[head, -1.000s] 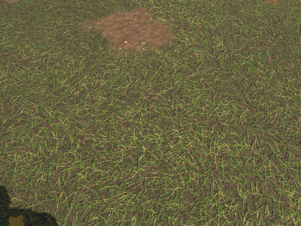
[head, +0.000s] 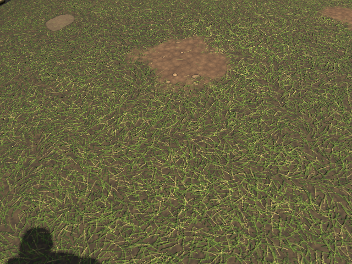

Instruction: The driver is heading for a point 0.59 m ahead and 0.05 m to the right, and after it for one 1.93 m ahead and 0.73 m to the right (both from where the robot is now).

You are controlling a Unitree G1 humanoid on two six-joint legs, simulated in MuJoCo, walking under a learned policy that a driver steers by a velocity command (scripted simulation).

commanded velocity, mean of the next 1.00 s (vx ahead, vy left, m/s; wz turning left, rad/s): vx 0.41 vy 0.00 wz -0.12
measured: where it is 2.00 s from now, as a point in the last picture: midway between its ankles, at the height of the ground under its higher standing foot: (179, 256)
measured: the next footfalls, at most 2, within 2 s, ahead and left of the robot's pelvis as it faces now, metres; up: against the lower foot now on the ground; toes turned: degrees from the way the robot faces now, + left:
left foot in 0.36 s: +0.35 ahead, +0.10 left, +0.00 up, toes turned +3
right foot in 0.88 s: +0.64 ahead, -0.06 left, +0.00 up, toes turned -11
